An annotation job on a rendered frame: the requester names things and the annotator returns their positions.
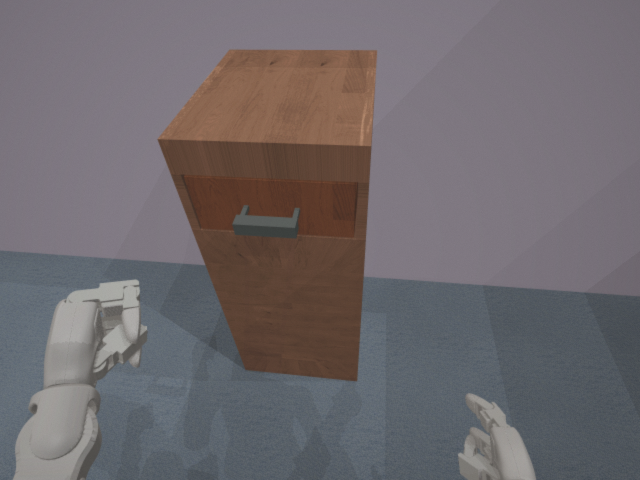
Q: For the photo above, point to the robot left forearm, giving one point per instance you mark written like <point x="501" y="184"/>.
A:
<point x="63" y="438"/>

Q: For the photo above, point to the drawer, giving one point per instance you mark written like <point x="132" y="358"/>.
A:
<point x="327" y="208"/>

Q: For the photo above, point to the right robot hand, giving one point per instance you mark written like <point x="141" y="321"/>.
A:
<point x="505" y="455"/>

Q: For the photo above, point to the handle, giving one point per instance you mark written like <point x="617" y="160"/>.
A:
<point x="266" y="226"/>

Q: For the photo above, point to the cabinet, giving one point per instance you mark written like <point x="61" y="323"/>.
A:
<point x="293" y="305"/>

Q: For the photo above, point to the left robot hand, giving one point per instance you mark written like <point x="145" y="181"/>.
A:
<point x="77" y="330"/>

